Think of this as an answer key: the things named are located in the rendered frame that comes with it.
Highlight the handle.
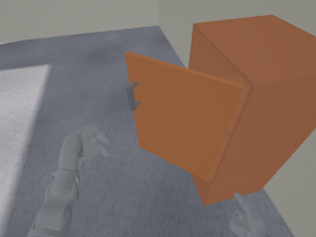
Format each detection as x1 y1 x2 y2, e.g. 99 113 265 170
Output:
126 81 140 112

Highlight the left robot forearm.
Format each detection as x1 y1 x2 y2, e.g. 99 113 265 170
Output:
27 169 80 237

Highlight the left robot hand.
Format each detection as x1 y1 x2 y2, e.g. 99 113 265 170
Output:
57 123 110 173

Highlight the right robot hand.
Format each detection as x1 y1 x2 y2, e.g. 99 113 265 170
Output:
229 193 269 237

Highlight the cupboard door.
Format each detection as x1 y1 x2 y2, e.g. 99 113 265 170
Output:
124 51 244 181

